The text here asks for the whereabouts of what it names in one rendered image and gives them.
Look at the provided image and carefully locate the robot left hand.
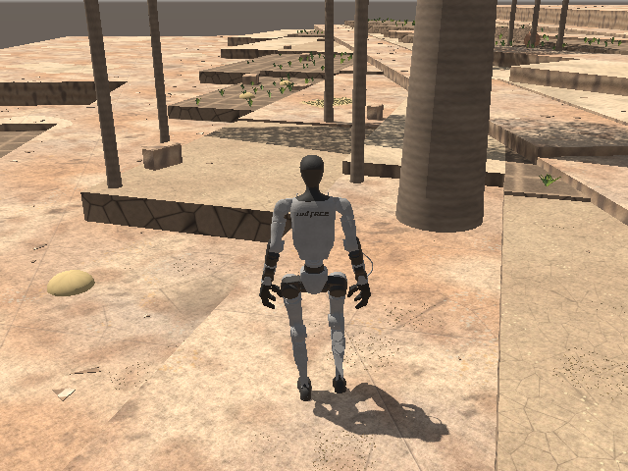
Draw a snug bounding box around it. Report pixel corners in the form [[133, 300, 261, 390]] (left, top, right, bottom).
[[259, 284, 283, 309]]

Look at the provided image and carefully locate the left robot upper arm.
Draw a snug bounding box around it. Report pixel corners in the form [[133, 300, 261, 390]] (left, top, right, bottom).
[[269, 198, 292, 253]]

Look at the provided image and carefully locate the robot left shin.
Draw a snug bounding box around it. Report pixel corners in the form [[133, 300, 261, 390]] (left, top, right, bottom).
[[290, 326, 309, 388]]

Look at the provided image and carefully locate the robot right hand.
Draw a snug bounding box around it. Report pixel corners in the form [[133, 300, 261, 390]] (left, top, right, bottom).
[[347, 283, 371, 309]]

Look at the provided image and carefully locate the robot right foot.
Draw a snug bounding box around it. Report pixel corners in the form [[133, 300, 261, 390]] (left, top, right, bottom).
[[333, 375, 346, 393]]

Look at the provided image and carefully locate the right robot upper arm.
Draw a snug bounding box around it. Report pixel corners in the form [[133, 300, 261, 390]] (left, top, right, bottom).
[[333, 197, 359, 252]]

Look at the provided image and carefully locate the robot right forearm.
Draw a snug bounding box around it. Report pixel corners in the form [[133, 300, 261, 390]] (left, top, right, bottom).
[[348, 237, 368, 285]]

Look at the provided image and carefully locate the robot left forearm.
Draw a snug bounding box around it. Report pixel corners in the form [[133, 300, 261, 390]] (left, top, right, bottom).
[[261, 239, 280, 286]]

